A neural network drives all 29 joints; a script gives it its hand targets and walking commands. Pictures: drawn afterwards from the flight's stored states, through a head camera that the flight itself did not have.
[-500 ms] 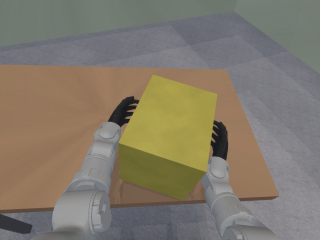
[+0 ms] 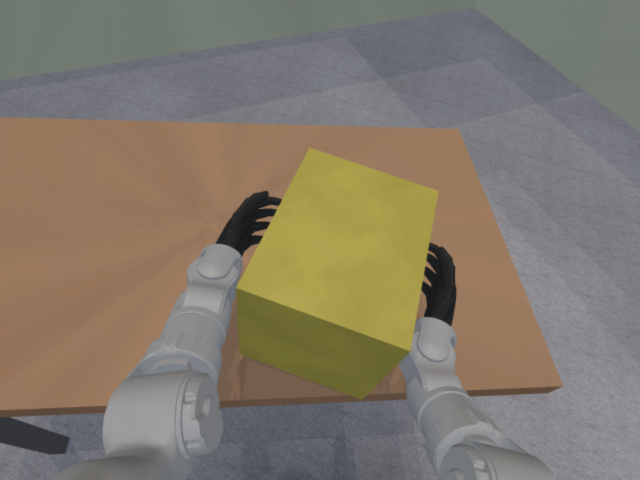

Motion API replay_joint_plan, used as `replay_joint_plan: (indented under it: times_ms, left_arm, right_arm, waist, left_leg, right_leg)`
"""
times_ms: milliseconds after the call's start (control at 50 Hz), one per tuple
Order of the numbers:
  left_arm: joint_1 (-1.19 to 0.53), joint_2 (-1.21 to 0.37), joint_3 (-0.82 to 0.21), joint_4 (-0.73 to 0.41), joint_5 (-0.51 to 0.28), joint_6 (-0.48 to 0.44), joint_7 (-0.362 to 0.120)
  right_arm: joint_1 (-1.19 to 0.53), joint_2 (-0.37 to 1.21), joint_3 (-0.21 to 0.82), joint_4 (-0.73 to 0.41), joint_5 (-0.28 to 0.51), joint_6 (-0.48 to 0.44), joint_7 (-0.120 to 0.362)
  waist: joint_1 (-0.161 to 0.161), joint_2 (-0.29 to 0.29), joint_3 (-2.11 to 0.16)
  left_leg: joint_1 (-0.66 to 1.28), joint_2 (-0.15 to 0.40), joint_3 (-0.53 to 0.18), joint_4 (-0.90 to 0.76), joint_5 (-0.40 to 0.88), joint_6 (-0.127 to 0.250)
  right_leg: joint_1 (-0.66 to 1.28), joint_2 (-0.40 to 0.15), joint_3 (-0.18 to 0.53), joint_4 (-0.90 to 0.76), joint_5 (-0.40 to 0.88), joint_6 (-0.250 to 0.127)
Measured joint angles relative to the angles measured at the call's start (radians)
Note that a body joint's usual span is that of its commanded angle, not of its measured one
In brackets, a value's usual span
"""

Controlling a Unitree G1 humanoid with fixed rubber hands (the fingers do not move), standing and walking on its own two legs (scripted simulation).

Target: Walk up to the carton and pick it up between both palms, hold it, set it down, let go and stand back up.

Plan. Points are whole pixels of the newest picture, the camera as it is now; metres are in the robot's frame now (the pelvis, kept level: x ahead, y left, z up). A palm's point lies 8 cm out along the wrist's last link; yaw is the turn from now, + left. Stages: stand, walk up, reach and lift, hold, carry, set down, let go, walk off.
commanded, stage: set down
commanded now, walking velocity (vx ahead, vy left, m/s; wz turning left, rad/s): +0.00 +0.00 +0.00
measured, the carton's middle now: (336, 274) +0.39 -0.03 -0.01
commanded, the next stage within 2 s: none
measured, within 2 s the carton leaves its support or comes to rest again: rests again in 1.98 s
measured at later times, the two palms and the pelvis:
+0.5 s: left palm (231, 249) +0.42 +0.11 +0.02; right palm (432, 310) +0.33 -0.15 +0.00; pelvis +0.00 +0.00 +0.00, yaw +0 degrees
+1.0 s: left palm (228, 252) +0.42 +0.12 +0.01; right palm (430, 311) +0.33 -0.15 +0.00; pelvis -0.01 +0.01 -0.01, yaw +0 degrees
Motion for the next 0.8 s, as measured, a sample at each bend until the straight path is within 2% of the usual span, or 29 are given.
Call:
replay_joint_plan:
  times_ms: [500, 800]
  left_arm:
    - [0.000, 0.000, 0.064, 0.022, 0.054, -0.073, -0.020]
    - [-0.002, 0.003, 0.080, 0.024, 0.082, -0.075, -0.016]
  right_arm:
    - [-0.017, 0.018, -0.071, 0.021, -0.068, -0.063, 0.006]
    - [-0.037, 0.027, -0.125, 0.035, -0.102, -0.084, 0.023]
  waist:
    - [0.000, -0.006, 0.000]
    - [-0.004, -0.007, -0.001]
  left_leg:
    - [-0.046, 0.000, 0.000, 0.029, -0.007, 0.001]
    - [-0.075, 0.000, 0.000, 0.060, -0.021, 0.004]
  right_leg:
    - [-0.049, -0.001, 0.000, 0.037, -0.012, 0.000]
    - [-0.079, -0.002, 0.000, 0.069, -0.026, 0.000]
